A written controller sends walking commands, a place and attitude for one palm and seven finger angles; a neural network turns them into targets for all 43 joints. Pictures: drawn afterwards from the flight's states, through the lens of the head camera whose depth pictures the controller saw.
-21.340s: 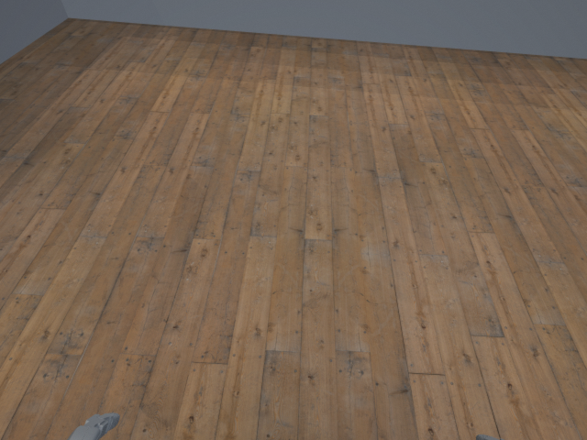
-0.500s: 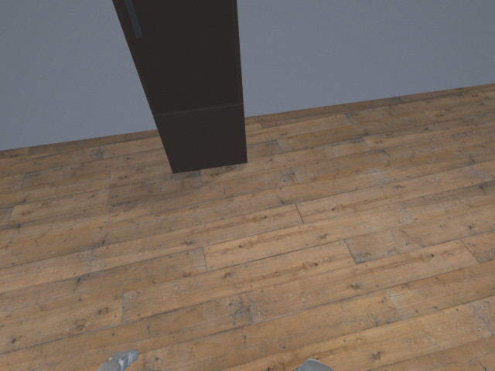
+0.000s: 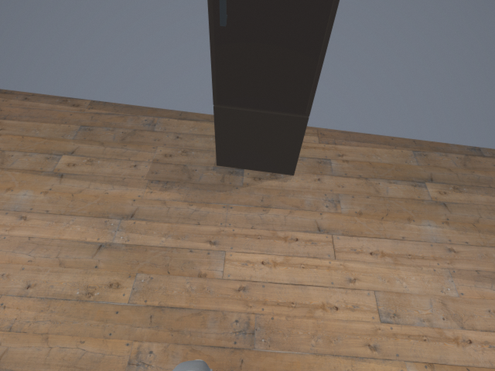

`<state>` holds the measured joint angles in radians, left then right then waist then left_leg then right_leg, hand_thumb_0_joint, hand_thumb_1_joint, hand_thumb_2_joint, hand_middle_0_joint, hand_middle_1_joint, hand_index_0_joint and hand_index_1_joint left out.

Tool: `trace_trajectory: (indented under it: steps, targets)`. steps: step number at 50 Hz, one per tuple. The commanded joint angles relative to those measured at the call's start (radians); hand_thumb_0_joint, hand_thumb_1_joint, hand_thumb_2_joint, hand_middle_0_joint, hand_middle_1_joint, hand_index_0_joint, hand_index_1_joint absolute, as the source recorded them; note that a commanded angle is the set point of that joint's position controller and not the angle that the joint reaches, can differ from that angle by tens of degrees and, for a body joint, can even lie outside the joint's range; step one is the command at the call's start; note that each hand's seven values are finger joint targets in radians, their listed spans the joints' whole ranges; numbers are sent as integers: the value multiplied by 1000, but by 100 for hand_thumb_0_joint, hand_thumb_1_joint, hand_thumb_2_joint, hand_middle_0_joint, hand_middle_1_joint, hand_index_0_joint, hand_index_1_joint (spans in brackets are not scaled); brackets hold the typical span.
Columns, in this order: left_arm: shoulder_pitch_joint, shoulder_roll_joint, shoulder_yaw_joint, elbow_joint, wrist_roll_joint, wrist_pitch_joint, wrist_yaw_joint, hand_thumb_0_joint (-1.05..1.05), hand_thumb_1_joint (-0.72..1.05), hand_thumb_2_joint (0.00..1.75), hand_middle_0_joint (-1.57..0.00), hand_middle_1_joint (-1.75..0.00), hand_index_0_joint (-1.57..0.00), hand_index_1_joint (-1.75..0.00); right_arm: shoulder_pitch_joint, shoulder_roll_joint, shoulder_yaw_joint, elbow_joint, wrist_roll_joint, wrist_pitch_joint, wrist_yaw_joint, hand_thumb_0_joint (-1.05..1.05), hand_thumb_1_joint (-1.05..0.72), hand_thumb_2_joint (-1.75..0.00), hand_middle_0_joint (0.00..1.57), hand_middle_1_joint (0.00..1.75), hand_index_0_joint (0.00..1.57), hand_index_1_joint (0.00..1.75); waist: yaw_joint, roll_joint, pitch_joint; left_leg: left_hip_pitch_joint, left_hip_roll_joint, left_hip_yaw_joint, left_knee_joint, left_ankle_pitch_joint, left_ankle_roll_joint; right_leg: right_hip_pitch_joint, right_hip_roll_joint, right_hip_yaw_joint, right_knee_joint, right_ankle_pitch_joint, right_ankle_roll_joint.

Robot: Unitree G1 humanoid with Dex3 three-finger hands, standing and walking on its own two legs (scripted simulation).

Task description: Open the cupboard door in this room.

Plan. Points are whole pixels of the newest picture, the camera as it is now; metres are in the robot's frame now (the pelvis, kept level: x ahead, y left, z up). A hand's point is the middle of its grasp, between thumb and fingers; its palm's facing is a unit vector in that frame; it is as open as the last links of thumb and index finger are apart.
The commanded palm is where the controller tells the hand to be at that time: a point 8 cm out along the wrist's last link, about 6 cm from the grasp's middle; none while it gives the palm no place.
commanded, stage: stand and wait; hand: left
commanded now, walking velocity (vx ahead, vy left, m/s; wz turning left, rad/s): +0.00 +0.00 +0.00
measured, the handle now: out of the picture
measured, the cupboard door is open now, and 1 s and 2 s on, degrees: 0 0 0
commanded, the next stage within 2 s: look at it before walking up in 0.36 s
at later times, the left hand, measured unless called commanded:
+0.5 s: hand out of the picture +0.03 +0.17 -0.16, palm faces +0.03 -0.98 -0.21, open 7.4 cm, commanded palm none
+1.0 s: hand out of the picture +0.01 +0.12 -0.16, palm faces +0.04 -0.99 -0.16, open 7.4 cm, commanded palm none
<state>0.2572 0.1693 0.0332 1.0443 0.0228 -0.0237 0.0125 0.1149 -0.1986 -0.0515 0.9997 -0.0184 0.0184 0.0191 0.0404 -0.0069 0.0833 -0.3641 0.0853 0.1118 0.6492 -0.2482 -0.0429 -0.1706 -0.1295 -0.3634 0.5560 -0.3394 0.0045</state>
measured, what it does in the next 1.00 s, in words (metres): steps on the spot: left foot, then right foot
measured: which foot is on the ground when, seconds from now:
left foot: up 0.00-0.00, down 0.02-1.00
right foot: down 0.00-0.02, up 0.04-0.38, down 0.40-1.00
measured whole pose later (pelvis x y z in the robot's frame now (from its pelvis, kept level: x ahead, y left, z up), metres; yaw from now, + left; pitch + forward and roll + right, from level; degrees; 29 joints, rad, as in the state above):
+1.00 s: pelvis +0.03 -0.03 +0.01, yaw +0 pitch -1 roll +0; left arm 0.31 0.11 -0.01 1.15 0.00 -0.01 0.03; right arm 0.32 -0.09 -0.02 1.18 -0.01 0.00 -0.02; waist -0.01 0.01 0.04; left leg -0.18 0.08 0.11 0.40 -0.18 -0.04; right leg -0.14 -0.02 -0.10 0.42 -0.26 -0.02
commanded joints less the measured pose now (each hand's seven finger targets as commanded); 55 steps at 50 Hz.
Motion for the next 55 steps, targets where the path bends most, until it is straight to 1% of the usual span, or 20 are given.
trace_trajectory:
  steps: [1,2,3,4,6,8,10,14,17,18,19,20,21,23,24,27,32,37,48,55]
  targets:
    - [66,97,21,-53,-19,6,14,0,90,90,-20,-30,-20,-30,182,-183,-30,-18,-8,-39,-21,0,-90,-90,20,30,20,30,-77,287,-209,416,255,-310,-229,732,148,-215,-28,123,217,-45,53]
    - [39,87,9,-61,-17,14,19,0,90,90,-20,-30,-20,-30,195,-201,-28,0,0,-29,-30,0,-90,-90,20,30,20,30,-86,312,-205,371,329,-327,-273,803,229,-216,7,206,349,-348,55]
    - [25,85,7,-52,-15,26,22,0,90,90,-20,-30,-20,-30,145,-181,-20,0,-2,-30,-42,0,-90,-90,20,30,20,30,-71,296,-180,304,308,-303,-306,650,234,-206,-3,273,409,-329,50]
    - [20,87,8,-32,-13,32,19,0,90,90,-20,-30,-20,-30,87,-147,-13,-12,0,-35,-48,0,-90,-90,20,30,20,30,-59,275,-143,264,276,-282,-328,566,223,-223,-13,298,418,-265,51]
    - [28,81,7,-6,-10,33,11,0,90,90,-20,-30,-20,-30,39,-129,-6,-17,0,-33,-50,0,-90,-90,20,30,20,30,-42,217,-119,255,228,-227,-320,503,206,-229,-5,312,404,-181,48]
    - [40,71,4,13,-10,32,6,0,90,90,-20,-30,-20,-30,46,-123,-5,-6,4,-39,-51,0,-90,-90,20,30,20,30,-39,130,-130,267,202,-195,-328,515,196,-213,7,314,370,-130,51]
    - [46,57,0,22,-10,35,9,0,90,90,-20,-30,-20,-30,58,-120,-7,6,6,-41,-50,0,-90,-90,20,30,20,30,-41,111,-141,268,194,-183,-345,462,195,-194,14,316,329,-112,55]
    - [45,45,-8,25,-8,38,13,0,90,90,-20,-30,-20,-30,56,-109,-12,29,3,-35,-46,0,-90,-90,20,30,20,30,-37,130,-108,219,181,-181,-373,279,187,-136,22,300,162,-96,55]
    - [90,46,-10,47,-4,30,17,0,90,90,-20,-30,-20,-30,61,-92,-16,42,6,-31,-44,0,-90,-90,20,30,20,30,-21,95,-101,188,144,-161,-331,185,151,-47,38,280,-39,44,53]
    - [112,63,-10,57,-4,24,19,0,90,90,-20,-30,-20,-30,61,-82,-14,46,12,-31,-42,0,-90,-90,20,30,20,30,-9,74,-100,155,117,-145,-297,145,121,9,29,292,-141,138,51]
    - [111,88,-11,61,-1,15,23,0,90,90,-20,-30,-20,-30,70,-49,-9,50,17,-30,-39,0,-90,-90,20,30,20,30,-16,1,-89,139,70,-114,-254,103,82,25,-9,353,-208,189,37]
    - [80,111,-13,54,-2,8,24,0,90,90,-20,-30,-20,-30,82,-25,0,51,20,-28,-36,0,-90,-90,20,30,20,30,-39,-52,-70,141,32,-88,-249,53,54,-9,-64,412,-236,192,9]
    - [53,128,-14,45,-5,8,22,0,90,90,-20,-30,-20,-30,91,-15,5,54,18,-25,-31,0,-90,-90,20,30,20,30,-49,-61,-39,160,8,-75,-263,5,42,-67,-91,417,-251,155,-11]
    - [11,126,-10,41,-7,7,19,0,90,90,-20,-30,-20,-30,114,-21,2,69,8,-12,-31,0,-90,-90,20,30,20,30,-62,-165,24,207,5,-65,-252,-5,31,-187,-62,417,-284,-4,-23]
    - [12,113,-16,41,-9,8,19,0,90,90,-20,-30,-20,-30,130,-27,7,81,7,-12,-32,0,-90,-90,20,30,20,30,-63,-151,46,229,13,-71,-262,13,36,-218,-57,412,-297,-48,-24]
    - [40,96,-20,45,-12,8,21,0,90,90,-20,-30,-20,-30,165,-29,16,102,8,-21,-34,0,-90,-90,20,30,20,30,-54,-54,40,219,30,-85,-312,39,44,-166,-19,388,-272,5,-11]
    - [79,86,-21,60,-18,5,24,0,90,90,-20,-30,-20,-30,198,-16,26,126,9,-26,-39,0,-90,-90,20,30,20,30,-42,9,11,204,29,-78,-321,60,41,-94,-14,388,-276,60,-16]
    - [96,72,-20,69,-21,1,26,0,90,90,-20,-30,-20,-30,236,-3,28,146,10,-31,-45,0,-90,-90,20,30,20,30,-40,14,-30,216,36,-74,-308,102,38,-50,-11,376,-268,128,-24]
    - [124,37,-22,85,-18,2,33,0,90,90,-20,-30,-20,-30,269,19,23,163,13,-30,-52,0,-90,-90,20,30,20,30,-43,-2,13,210,43,-69,-296,103,38,-74,0,366,-266,138,-24]
    - [143,25,-22,85,-14,-1,35,0,90,90,-20,-30,-20,-30,253,20,21,155,13,-36,-55,0,-90,-90,20,30,20,30,-44,7,3,232,49,-67,-286,150,43,-67,4,364,-242,226,-22]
